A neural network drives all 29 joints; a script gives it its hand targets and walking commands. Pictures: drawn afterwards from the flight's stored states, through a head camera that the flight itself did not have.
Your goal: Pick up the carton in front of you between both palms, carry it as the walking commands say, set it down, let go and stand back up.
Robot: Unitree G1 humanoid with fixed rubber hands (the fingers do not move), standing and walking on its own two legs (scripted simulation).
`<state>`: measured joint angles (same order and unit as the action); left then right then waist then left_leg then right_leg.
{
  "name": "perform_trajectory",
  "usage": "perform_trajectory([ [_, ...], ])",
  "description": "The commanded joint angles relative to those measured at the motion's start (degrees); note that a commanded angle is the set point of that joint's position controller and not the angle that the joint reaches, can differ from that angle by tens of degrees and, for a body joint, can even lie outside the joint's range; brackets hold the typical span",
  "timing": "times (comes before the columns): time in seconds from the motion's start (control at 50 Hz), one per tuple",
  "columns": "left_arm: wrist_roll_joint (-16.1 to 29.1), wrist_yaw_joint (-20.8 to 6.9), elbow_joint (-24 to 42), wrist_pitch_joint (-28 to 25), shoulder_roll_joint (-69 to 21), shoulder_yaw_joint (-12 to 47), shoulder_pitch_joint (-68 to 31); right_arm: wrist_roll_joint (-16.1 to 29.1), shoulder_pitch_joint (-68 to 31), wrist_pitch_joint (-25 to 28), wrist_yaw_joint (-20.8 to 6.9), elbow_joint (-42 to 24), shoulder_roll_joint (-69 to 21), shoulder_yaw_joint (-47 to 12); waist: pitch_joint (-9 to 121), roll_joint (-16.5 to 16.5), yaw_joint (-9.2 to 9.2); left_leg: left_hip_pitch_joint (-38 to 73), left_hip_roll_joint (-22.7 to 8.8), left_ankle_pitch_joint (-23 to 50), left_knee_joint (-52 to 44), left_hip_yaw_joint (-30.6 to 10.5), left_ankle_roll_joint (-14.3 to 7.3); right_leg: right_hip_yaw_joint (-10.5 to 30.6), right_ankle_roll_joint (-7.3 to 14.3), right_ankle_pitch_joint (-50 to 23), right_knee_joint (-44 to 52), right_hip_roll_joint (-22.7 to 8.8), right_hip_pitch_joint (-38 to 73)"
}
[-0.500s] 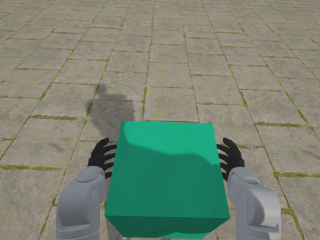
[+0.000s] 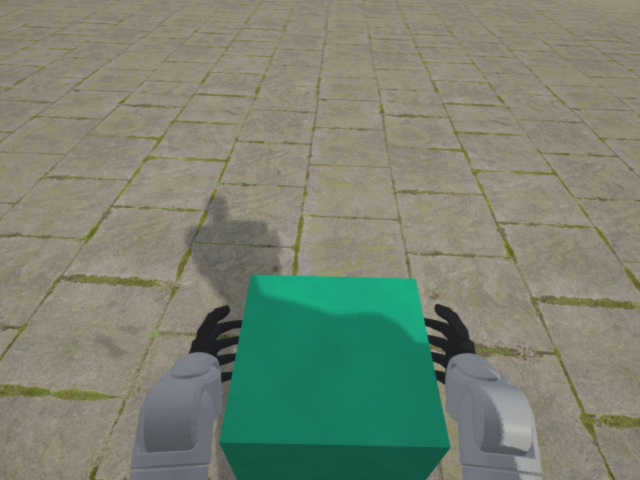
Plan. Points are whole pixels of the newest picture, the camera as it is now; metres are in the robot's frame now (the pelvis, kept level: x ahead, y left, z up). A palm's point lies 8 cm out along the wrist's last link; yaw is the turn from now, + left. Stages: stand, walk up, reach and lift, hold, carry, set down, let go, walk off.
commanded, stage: carry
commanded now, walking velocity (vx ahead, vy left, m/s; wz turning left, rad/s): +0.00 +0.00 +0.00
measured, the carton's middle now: (329, 396) +0.26 +0.00 -0.02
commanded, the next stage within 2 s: hold in 1.46 s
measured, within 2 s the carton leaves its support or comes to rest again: neither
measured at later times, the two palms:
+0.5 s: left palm (201, 376) +0.26 +0.16 +0.03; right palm (443, 378) +0.27 -0.14 +0.03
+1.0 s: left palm (193, 401) +0.23 +0.16 +0.04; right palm (452, 404) +0.23 -0.14 +0.04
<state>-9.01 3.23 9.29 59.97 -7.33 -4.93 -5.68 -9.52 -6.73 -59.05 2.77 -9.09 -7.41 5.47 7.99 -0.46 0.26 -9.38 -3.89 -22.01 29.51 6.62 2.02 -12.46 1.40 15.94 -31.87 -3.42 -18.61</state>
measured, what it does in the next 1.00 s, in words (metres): shifts its weight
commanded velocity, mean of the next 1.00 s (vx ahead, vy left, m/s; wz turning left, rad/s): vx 0.00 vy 0.00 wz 0.00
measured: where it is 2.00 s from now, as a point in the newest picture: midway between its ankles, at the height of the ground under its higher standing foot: outside the picture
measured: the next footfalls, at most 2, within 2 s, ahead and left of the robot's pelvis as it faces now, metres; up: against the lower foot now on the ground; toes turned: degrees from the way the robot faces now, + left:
none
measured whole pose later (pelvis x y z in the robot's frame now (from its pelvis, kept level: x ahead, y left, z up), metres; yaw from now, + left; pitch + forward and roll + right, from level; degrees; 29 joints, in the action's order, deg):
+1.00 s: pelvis -0.05 +0.01 +0.00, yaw +0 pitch +2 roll +0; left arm -12.8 1.5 -8.5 42.8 -7.8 -8.4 -10.2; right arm -13.4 -10.9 -41.8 1.1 8.4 -7.9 9.2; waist 5.8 -0.4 0.0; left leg -11.4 -2.4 -19.8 29.6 7.2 -0.2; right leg -11.9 1.4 11.1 -29.3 -4.5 -19.5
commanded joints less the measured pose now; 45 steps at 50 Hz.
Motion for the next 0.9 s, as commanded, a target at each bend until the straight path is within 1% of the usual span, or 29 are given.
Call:
perform_trajectory([
  [0.0, 18.4, -13.6, 3.9, -4.6, -48.8, 37.5, -25.0, 17.8, -20.4, 3.3, -13.3, -1.3, -49.5, -36.8, 13.6, -0.9, -0.33, 1.3, -5.3, 42.5, 0.0, -2.7, -0.6, 5.6, -0.2, -39.3, -1.5, -5.9, 12.2],
  [0.06, 16.3, -13.2, 2.2, -7.9, -46.9, 35.6, -24.0, 15.9, -20.1, 6.6, -13.0, 0.1, -47.7, -35.2, 13.7, -0.4, -0.36, 1.4, -5.2, 41.6, -0.2, -2.7, -0.6, 5.6, -0.3, -38.9, -1.3, -6.0, 12.7],
  [0.14, 12.6, -12.6, -2.1, -12.5, -44.0, 31.2, -23.5, 12.5, -20.0, 11.2, -12.4, 4.2, -44.9, -31.2, 13.6, -0.2, -0.43, 1.6, -5.2, 39.7, -0.6, -2.7, -0.9, 5.8, -0.1, -36.9, -0.9, -6.2, 12.8],
  [0.18, 10.8, -12.3, -5.1, -14.9, -42.9, 28.7, -23.8, 10.9, -20.5, 13.6, -12.2, 7.2, -43.9, -28.9, 13.4, -0.3, -0.44, 1.7, -5.4, 38.7, -0.7, -2.7, -1.2, 5.9, -0.1, -34.5, -0.9, -6.3, 12.4],
  [0.24, 8.4, -12.1, -9.9, -18.9, -42.6, 25.0, -25.7, 8.5, -22.5, 17.5, -12.2, 12.0, -43.4, -25.3, 12.7, -0.9, -0.40, 1.9, -5.9, 37.6, -0.9, -3.0, -1.8, 6.0, -0.1, -28.3, -1.0, -6.2, 10.5],
  [0.28, 7.6, -12.3, -12.3, -21.5, -43.6, 23.8, -28.3, 7.5, -24.8, 20.2, -12.4, 14.8, -44.4, -23.8, 11.9, -1.1, -0.35, 0.6, -5.8, 34.3, -1.3, -3.1, -2.0, 6.2, -0.2, -26.1, -0.2, -6.2, 10.6],
  [0.36, 7.7, -13.2, -15.5, -24.9, -47.9, 24.4, -32.4, 7.1, -28.3, 23.5, -13.2, 18.3, -48.4, -23.8, 11.7, -0.3, -0.28, -0.2, -5.3, 28.1, -2.3, -3.3, -2.2, 6.7, -0.1, -25.2, 0.9, -6.5, 10.9],
  [0.42, 8.3, -13.8, -15.7, -25.1, -50.4, 25.9, -32.7, 7.5, -28.4, 23.6, -13.6, 18.6, -50.9, -25.1, 12.1, -0.1, -0.28, 0.0, -5.2, 25.8, -2.7, -3.5, -2.3, 6.8, -0.2, -24.1, 1.6, -6.7, 11.0],
  [0.5, 10.2, -14.1, -12.8, -22.6, -51.3, 28.8, -31.3, 9.3, -26.8, 21.2, -13.8, 15.8, -52.0, -28.0, 12.2, 0.0, -0.32, -0.1, -5.2, 24.3, -3.2, -3.7, -2.4, 6.8, -0.2, -22.8, 2.4, -6.9, 10.9],
  [0.6, 9.5, -14.1, -13.1, -20.1, -49.4, 27.1, -29.6, 8.8, -25.3, 18.6, -13.8, 15.7, -50.3, -26.7, 10.6, 0.0, -0.28, -1.5, -5.2, 21.3, -4.0, -3.9, -2.5, 6.8, -0.2, -20.3, 3.4, -6.9, 9.9],
  [0.72, 10.0, -14.3, -12.5, -20.2, -50.1, 27.5, -31.7, 9.4, -27.5, 18.7, -14.0, 15.3, -51.2, -27.2, 8.9, 0.1, -0.29, -3.1, -5.1, 16.5, -5.2, -4.4, -3.0, 7.2, -0.2, -16.3, 4.9, -6.9, 9.1],
  [0.88, 10.2, -14.3, -12.2, -20.1, -50.2, 27.8, -31.4, 9.6, -27.2, 18.6, -14.1, 14.9, -51.3, -27.6, 10.0, 0.2, -0.30, -3.4, -4.9, 14.9, -5.2, -4.5, -3.2, 7.4, 0.0, -15.9, 5.4, -7.0, 9.4],
])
